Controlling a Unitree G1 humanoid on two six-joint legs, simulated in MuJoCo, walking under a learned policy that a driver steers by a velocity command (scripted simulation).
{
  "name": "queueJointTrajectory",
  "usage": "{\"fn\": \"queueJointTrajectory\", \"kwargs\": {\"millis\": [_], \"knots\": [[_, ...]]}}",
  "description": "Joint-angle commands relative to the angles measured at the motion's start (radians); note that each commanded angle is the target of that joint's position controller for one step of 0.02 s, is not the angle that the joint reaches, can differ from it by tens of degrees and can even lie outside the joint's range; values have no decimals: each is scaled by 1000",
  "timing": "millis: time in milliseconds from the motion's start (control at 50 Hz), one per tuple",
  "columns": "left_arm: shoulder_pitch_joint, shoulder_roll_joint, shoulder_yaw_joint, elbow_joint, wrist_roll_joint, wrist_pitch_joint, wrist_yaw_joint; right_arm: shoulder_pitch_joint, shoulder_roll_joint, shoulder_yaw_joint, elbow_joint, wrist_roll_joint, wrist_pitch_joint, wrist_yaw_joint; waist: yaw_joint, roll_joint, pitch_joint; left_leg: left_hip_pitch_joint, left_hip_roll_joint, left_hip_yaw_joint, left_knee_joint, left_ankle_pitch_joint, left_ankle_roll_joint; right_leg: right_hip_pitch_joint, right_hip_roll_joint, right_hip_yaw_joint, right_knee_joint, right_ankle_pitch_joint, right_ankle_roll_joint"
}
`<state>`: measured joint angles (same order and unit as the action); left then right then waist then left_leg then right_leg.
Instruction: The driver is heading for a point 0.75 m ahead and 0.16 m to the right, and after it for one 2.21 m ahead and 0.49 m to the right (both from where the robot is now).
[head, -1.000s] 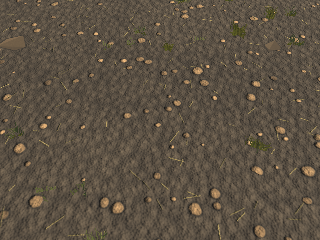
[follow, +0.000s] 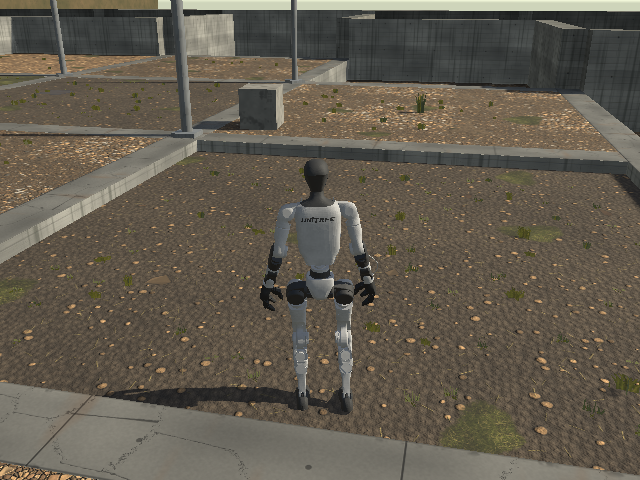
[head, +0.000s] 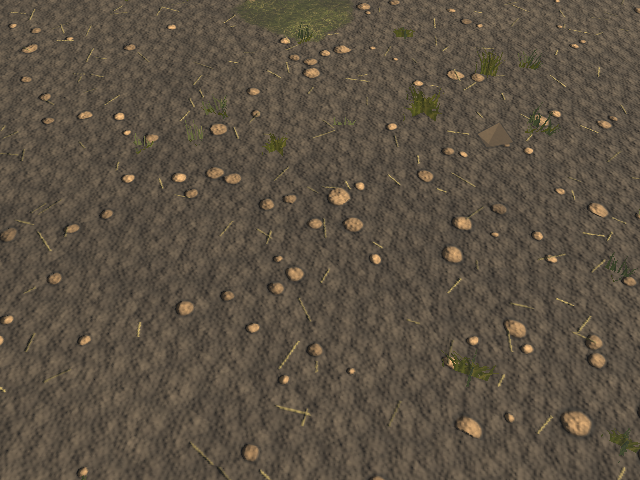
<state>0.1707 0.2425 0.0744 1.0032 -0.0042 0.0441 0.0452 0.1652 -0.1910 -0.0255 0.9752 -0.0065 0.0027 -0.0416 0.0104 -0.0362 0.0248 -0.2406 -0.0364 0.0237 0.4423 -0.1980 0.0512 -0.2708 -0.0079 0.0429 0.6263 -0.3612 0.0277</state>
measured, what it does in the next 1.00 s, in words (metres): steps on the spot: right foot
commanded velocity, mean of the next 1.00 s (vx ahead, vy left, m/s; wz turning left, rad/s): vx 0.07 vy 0.00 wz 0.00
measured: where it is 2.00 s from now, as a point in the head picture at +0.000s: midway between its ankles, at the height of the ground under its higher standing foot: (328, 446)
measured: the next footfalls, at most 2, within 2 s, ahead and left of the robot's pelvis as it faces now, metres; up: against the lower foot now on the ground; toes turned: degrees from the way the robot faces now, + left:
right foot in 0.04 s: +0.01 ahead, -0.14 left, +0.00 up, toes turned +2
right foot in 1.40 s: +0.45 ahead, -0.13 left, +0.00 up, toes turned -2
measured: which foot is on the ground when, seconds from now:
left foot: down 0.00-1.00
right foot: up 0.00-0.02, down 0.04-0.94, up 0.96-1.00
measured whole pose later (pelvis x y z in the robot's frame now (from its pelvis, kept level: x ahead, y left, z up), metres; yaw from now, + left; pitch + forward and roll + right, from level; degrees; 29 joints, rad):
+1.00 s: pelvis +0.06 +0.00 -0.01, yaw +0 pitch +1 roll +0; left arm 0.32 0.24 0.06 1.06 -0.04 -0.07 0.02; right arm 0.28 -0.22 -0.07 1.06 0.02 -0.11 0.00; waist -0.01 -0.03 0.00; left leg -0.23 -0.03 0.06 0.55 -0.33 0.06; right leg -0.29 0.00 0.05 0.90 -0.45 -0.03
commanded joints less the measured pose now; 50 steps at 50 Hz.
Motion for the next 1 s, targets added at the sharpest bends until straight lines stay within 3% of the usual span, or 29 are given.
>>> {"fn": "queueJointTrajectory", "kwargs": {"millis": [20, 60, 80, 100, 120, 160, 200, 320, 660, 680, 720, 760, 780, 820, 840, 880, 920, 940, 960, 980, 1000], "knots": [[-5, 55, 8, -23, -5, -19, 7, 6, -134, -31, -15, 15, -8, -2, -3, 139, -49, 87, 173, -199, -105, 96, 72, 56, -11, -12, -239, 158, 12], [57, 106, 15, 2, 1, -7, 4, 32, -145, -40, -12, 3, -13, 13, -25, 87, -51, 26, 140, -192, -112, 14, 29, 121, -44, -2, -188, 259, -19], [67, 117, 19, 25, -5, -9, -2, 25, -148, -45, -24, 12, -11, 14, -35, 19, -27, 25, 105, -137, -139, -33, 15, 51, -28, -7, -179, 150, -45], [59, 70, 9, 25, -2, -18, -9, -38, -146, -43, -32, 8, -8, 9, -6, 37, -15, 55, 98, -109, -111, -72, 0, 11, -32, 7, -218, 122, -52], [46, 59, 3, 29, 7, -26, -10, -64, -130, -41, -40, 6, -4, 5, -11, 24, -18, 60, 90, -93, -96, -83, -4, 3, -40, 15, -245, 117, -50], [13, 86, 6, 25, 12, -39, -8, -65, -125, -41, -35, -3, 5, 0, -22, 3, -3, 69, 76, -76, -80, -70, -8, -15, -42, 24, -268, 104, -43], [23, 84, 3, 34, 11, -47, -5, -57, -118, -41, -27, -4, 8, 0, -26, -6, 6, 79, 75, -73, -75, -81, -9, -34, -42, 29, -286, 54, -42], [48, 76, -7, 47, 11, -55, 1, -44, -119, -43, 1, -3, 5, 1, -18, 16, 39, 61, 67, -67, -73, -95, -22, -52, -35, 34, -304, -8, -47], [82, 48, -21, 61, 7, -57, -8, 34, -115, -37, 70, 5, -8, -2, -11, 33, 12, 70, 66, -58, -42, 45, -21, 2, -15, 8, -268, 126, -56], [99, 47, -21, 70, 5, -55, -7, 50, -112, -37, 79, 6, -6, -4, -11, 29, -7, 75, 53, -45, -36, -57, -17, 6, -6, 0, -269, 29, -62], [102, 80, -8, 59, -9, -50, -1, 62, -134, -48, 77, 20, -3, -8, -10, 14, 36, 0, 27, -27, 3, -382, 6, -46, 1, 9, -252, -271, -101], [123, 85, -5, 45, -19, -66, 1, 47, -124, -47, 59, 27, -23, -7, 3, 1, 99, -94, 42, -54, 29, -480, 28, -77, -48, 81, -278, -407, -143], [150, 96, 0, 47, -24, -80, 0, 32, -109, -45, 49, 30, -41, -2, 13, -21, 109, -139, 43, -46, 71, -418, 25, -41, -94, 145, -304, -407, -169], [202, 141, 17, 59, -26, -100, -7, -16, -71, -40, 24, 34, -72, 16, 31, -128, 105, -243, 14, 31, 233, -214, 8, 72, -231, 342, -410, -414, -240], [189, 143, 19, 51, -26, -106, -9, -31, -73, -39, 16, 35, -84, 25, 28, -143, 119, -259, 39, 11, 279, -185, 22, 67, -284, 409, -439, -383, -270], [131, 136, 15, 25, -29, -115, -16, 13, -69, -39, 20, 44, -98, 35, -21, -131, 125, -187, 50, 11, 204, -224, 54, 23, -279, 371, -412, -295, -253], [49, 124, 11, -9, -33, -112, -22, 166, -100, -57, 84, 42, -103, 33, -97, -83, 88, 121, 19, 26, 41, -119, 57, -123, -160, 196, -291, -110, -177], [-2, 94, 2, -36, -25, -118, -25, 303, -151, -76, 122, 36, -103, 31, -149, 43, 38, 293, 114, -134, -34, -113, 85, -245, -74, 69, -48, 67, -121], [-8, 37, -10, -80, -26, -136, -24, 444, -273, -108, 155, 33, -104, 40, -170, 352, -27, 470, 335, -547, -200, -161, 213, -456, 60, -87, 307, 0, -56], [-28, 75, -1, -85, -34, -150, -25, 429, -202, -79, 147, 11, -115, 51, -147, 281, -21, 466, 426, -727, -244, -161, 268, -572, 48, 8, 518, -183, -65], [-10, 82, 1, -77, -46, -159, -34, 352, -144, -58, 125, 9, -123, 51, -99, 179, 30, 456, 418, -634, -221, -134, 244, -650, -9, 51, 618, -123, -97]]}}
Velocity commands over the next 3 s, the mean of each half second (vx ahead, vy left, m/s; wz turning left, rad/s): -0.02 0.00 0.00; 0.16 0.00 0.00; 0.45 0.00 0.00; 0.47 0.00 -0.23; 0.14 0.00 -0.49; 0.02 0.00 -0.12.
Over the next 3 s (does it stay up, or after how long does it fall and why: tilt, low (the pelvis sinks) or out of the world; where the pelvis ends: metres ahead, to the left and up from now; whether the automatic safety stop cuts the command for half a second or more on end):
stays up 0.77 -0.03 0.00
